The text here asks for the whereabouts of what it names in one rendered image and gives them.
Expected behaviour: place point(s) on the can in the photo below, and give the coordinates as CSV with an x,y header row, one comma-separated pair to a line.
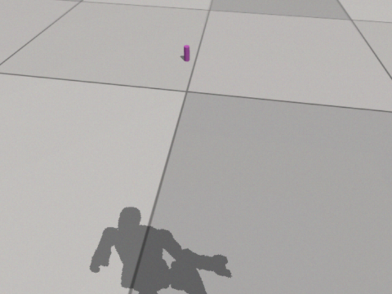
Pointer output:
x,y
186,53

